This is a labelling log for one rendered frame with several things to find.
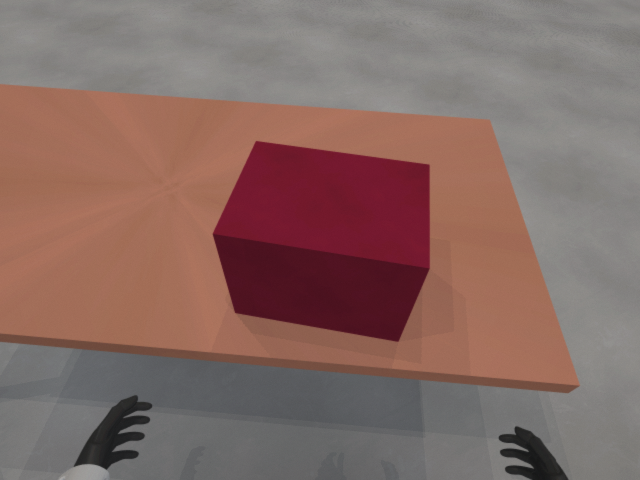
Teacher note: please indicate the carton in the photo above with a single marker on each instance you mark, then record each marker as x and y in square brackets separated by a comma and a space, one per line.
[327, 239]

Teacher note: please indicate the robot left hand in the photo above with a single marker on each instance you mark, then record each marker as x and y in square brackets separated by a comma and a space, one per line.
[98, 449]

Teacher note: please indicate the robot right hand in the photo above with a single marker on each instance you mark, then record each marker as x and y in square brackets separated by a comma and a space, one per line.
[543, 462]

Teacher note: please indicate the table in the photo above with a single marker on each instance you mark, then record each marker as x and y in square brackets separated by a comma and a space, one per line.
[109, 201]

